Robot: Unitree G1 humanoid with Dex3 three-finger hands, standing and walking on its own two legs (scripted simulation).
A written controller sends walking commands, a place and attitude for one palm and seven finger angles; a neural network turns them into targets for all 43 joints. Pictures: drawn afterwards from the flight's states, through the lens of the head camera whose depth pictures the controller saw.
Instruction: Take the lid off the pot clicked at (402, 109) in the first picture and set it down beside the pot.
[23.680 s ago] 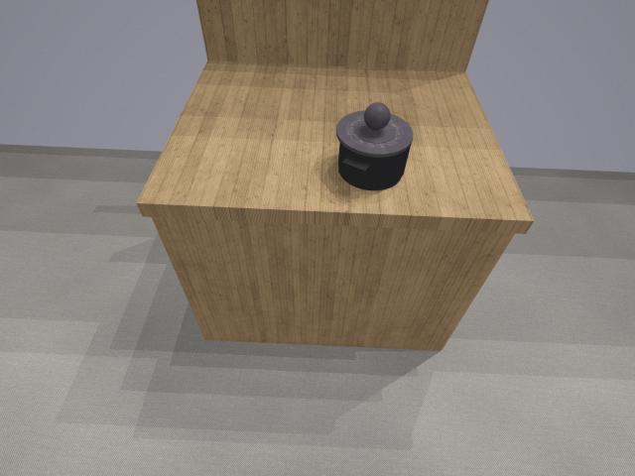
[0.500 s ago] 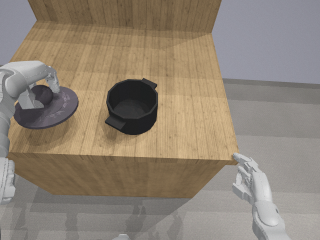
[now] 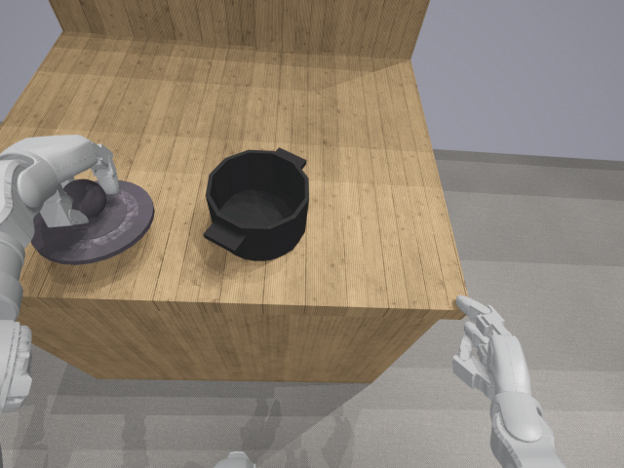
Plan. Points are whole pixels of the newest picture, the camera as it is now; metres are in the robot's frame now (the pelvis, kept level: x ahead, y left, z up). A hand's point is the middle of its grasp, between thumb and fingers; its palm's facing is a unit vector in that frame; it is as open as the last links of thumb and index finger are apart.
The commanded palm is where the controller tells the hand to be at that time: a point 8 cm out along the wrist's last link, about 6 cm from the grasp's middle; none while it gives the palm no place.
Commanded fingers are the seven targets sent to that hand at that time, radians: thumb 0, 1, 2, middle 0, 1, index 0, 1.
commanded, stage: lower the lid onto the table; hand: left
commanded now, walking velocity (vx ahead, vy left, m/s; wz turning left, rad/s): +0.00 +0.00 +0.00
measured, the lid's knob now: (84, 198) +0.45 +0.32 +0.03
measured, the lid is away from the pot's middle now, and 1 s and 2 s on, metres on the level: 0.24 0.26 0.26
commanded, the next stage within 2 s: open the fingers wide in 0.40 s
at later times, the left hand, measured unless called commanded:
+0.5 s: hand (76, 217) +0.42 +0.32 +0.02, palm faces -0.46 -0.11 -0.88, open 8.3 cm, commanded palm +0.43 +0.32 +0.10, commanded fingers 0.00 0.54 1.05 -0.80 -1.00 -0.79 -1.01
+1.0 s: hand (57, 241) +0.38 +0.33 +0.03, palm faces -0.42 -0.10 -0.90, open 8.3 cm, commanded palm +0.43 +0.32 +0.10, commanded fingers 0.00 0.17 0.83 -0.52 -0.88 -0.52 -0.89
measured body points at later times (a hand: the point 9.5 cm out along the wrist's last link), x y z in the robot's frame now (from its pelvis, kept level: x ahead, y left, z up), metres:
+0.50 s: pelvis -0.01 +0.01 -0.01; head +0.08 +0.05 +0.43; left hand +0.44 +0.33 +0.07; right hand +0.25 -0.24 -0.02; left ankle +0.01 +0.11 -0.72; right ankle -0.01 -0.20 -0.72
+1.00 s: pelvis -0.02 +0.01 -0.01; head +0.05 +0.05 +0.44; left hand +0.40 +0.33 +0.08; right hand +0.24 -0.23 -0.02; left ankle +0.01 +0.11 -0.72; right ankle -0.01 -0.19 -0.71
